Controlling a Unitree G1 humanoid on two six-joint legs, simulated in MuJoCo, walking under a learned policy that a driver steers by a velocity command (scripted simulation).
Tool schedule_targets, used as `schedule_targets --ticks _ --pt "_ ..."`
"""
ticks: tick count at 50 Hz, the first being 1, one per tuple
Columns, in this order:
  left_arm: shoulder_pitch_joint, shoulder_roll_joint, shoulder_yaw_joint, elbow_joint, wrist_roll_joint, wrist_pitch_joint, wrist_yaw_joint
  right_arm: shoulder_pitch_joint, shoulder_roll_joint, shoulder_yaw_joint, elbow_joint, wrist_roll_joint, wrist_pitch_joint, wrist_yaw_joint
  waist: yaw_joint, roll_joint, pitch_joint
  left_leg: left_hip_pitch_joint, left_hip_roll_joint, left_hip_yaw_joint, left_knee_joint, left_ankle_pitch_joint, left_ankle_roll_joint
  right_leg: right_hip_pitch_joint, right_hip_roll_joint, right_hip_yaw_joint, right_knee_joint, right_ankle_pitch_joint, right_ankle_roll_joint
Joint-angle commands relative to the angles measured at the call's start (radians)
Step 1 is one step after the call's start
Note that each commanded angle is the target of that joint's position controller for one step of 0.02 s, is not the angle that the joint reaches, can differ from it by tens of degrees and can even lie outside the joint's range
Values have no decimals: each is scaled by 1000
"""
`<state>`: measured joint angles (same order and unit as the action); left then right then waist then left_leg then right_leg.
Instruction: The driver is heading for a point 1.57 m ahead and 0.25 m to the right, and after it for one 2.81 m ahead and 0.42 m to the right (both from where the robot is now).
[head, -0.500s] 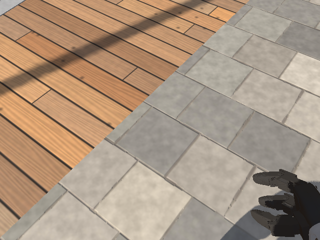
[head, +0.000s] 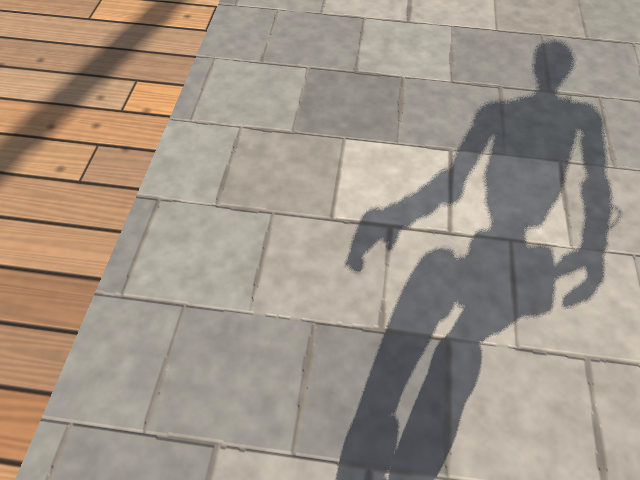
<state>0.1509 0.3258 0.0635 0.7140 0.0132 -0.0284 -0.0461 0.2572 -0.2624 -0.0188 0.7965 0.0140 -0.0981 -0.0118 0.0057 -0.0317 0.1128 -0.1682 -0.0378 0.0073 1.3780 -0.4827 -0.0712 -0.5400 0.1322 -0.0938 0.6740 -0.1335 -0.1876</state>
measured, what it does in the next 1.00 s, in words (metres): walks ahead: left foot, then right foot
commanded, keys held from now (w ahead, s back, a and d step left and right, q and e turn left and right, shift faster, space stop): e+shift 0.40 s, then shift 0.02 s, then q+shift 0.58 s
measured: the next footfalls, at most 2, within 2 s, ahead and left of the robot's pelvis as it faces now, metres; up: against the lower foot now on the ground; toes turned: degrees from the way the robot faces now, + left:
left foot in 0.40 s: +0.38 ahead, +0.11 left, +0.00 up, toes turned -35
right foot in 0.72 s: +0.19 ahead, -0.05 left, +0.00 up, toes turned -16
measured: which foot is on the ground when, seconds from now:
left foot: up 0.00-0.38, down 0.40-0.74, up 0.76-1.00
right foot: down 0.00-0.38, up 0.40-0.70, down 0.72-1.00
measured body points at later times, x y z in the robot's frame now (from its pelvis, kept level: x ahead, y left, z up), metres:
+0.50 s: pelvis +0.20 +0.07 +0.03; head +0.23 +0.06 +0.48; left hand +0.50 +0.25 -0.04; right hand +0.24 -0.25 -0.04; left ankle +0.34 +0.13 -0.70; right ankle +0.12 -0.02 -0.62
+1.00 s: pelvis +0.21 +0.07 +0.04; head +0.24 +0.05 +0.49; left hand +0.41 +0.30 -0.05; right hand +0.29 -0.25 -0.06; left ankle +0.26 +0.20 -0.63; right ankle +0.15 -0.04 -0.70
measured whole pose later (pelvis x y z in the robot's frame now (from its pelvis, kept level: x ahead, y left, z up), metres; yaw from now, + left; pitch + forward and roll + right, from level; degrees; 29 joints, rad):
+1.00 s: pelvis +0.21 +0.07 +0.04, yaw -9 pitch +2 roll +0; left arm 0.14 0.25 0.06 0.68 0.02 0.02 0.05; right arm 0.23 -0.33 -0.10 0.63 0.03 0.07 0.00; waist 0.00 0.03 0.04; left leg -0.57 0.05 -0.01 1.00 -0.32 -0.12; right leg -0.17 -0.03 -0.11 0.43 -0.29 -0.01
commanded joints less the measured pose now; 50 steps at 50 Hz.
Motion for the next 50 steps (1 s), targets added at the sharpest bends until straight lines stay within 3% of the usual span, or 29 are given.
schedule_targets --ticks 1,2,4,6,8,11,14,17,18,19,20,21,22,23,24,26,28,30,31,34,36,37,38,39,40,42,45,47,50 --pt "63 164 54 -115 -31 -27 6 -5 -190 -39 -177 -6 -28 -8 -10 158 -318 -544 15 -180 155 -21 26 668 -358 742 -361 233 -232" --pt "28 148 46 -129 -40 -31 10 -4 -192 -42 -172 -15 -11 -15 -40 172 -241 -502 31 -175 98 6 15 510 -345 716 -376 285 -214" --pt "2 142 50 -142 -28 -24 23 -23 -189 -52 -184 -28 24 -21 -66 136 -165 -410 58 -170 -45 21 -12 303 -256 576 -383 454 -173" --pt "22 139 55 -130 -35 -13 46 -78 -127 -39 -209 -40 28 -28 -54 113 -172 -375 47 -140 -239 71 -36 226 -178 472 -334 614 -134" --pt "29 156 66 -131 -40 18 74 -131 -91 -31 -227 -35 34 -32 -39 64 -241 -360 1 -123 -405 184 -54 249 -129 442 -283 654 -84" --pt "17 154 71 -150 -56 63 102 -204 -97 -35 -240 -19 44 -28 -8 -16 -304 -329 -41 -139 -577 341 -54 284 -96 467 -234 475 9" --pt "25 130 68 -167 -45 78 109 -278 -106 -43 -254 -18 38 -20 23 -86 -259 -332 -53 -177 -700 366 -42 301 -104 560 -214 289 33" --pt "0 109 65 -196 -36 76 103 -263 -143 -65 -242 -18 19 -10 12 -130 -232 -266 -38 -218 -857 359 -12 334 -117 662 -148 184 43" --pt "-24 103 62 -208 -38 76 99 -229 -146 -71 -227 -15 12 -7 -9 -127 -229 -186 -22 -207 -953 429 7 312 -95 662 -102 113 61" --pt "-2 68 50 -211 -38 78 92 -195 -146 -75 -214 -18 10 -6 -10 -50 -255 -31 65 -233 -1036 549 55 238 -42 607 23 -156 94" --pt "95 -3 28 -201 -25 78 86 -198 -182 -80 -233 -31 22 -15 46 140 -302 159 287 -420 -992 758 161 73 62 452 257 -526 141" --pt "137 80 43 -230 -34 71 73 -144 -199 -84 -225 -67 36 -15 75 329 -331 175 463 -694 -1039 768 335 -60 69 343 435 -594 195" --pt "134 161 60 -196 -30 69 69 -161 -168 -85 -240 -55 40 -15 54 284 -309 125 445 -734 -1039 657 378 -79 -11 306 574 -512 246" --pt "93 187 66 -166 -28 77 72 -176 -113 -68 -248 -45 51 -17 22 174 -264 64 358 -584 -1016 574 336 -68 -25 298 629 -432 263" --pt "72 153 56 -146 -23 89 80 -174 -102 -58 -250 -37 65 -17 15 105 -243 10 285 -493 -1014 514 286 -40 -23 280 663 -391 273" --pt "62 69 23 -147 -13 87 79 -188 -120 -50 -236 -30 79 -11 26 96 -185 -110 203 -409 -1053 448 248 26 -26 236 572 -352 275" --pt "62 3 -1 -139 3 75 72 -197 -107 -51 -230 -19 94 1 36 156 -190 -142 101 -324 -1072 390 203 141 -58 123 298 -362 281" --pt "2 18 4 -147 -9 65 71 -133 -183 -86 -225 -7 113 0 -15 234 -180 -79 119 -401 -1081 346 237 158 -57 123 134 -375 273" --pt "-4 30 8 -140 -18 61 69 -108 -193 -92 -223 -9 115 -1 -26 249 -191 -47 141 -450 -1082 309 250 170 -54 145 72 -352 263" --pt "36 47 22 -105 -30 49 66 -83 -196 -101 -221 10 119 -8 -5 255 -207 -42 158 -544 -1099 200 241 256 -39 174 -144 -241 207" --pt "90 71 36 -73 -25 41 66 -71 -180 -103 -216 29 121 -20 25 227 -223 -176 102 -508 -1078 90 173 463 -90 184 -309 -114 150" --pt "130 132 52 -65 1 41 70 -77 -151 -98 -229 27 118 -23 35 111 -242 -340 39 -408 -955 7 109 589 -242 302 -316 -141 80" --pt "113 176 64 -56 35 40 64 -126 -135 -97 -270 35 106 -18 33 -202 -186 -507 -85 -175 -700 -40 70 520 -449 517 -393 -35 -43" --pt "25 128 50 -86 53 30 68 -90 -195 -121 -256 13 98 -17 12 -178 -171 -520 -26 -159 -458 -79 25 453 -539 539 -389 141 -94" --pt "-54 65 32 -109 42 23 80 -40 -212 -133 -220 13 106 -15 -28 -111 -172 -495 -10 -144 -323 -35 12 431 -490 441 -367 224 -59" --pt "-118 21 17 -121 5 15 92 32 -169 -126 -180 6 137 -21 -50 -89 -153 -524 6 -121 -167 60 -15 440 -405 291 -336 300 2" --pt "-65 39 20 -105 2 28 103 -41 -119 -100 -226 16 149 -8 -7 -97 -114 -574 60 -43 -200 160 -50 464 -367 169 -342 341 -10" --pt "-8 64 29 -88 5 41 107 -111 -99 -83 -266 16 147 8 38 -102 -123 -574 90 -18 -322 184 -61 530 -384 147 -331 344 -22" --pt "9 125 52 -81 1 48 96 -140 -87 -69 -304 12 145 35 53 -115 -141 -471 113 24 -473 152 -38 520 -431 106 -320 371 -29"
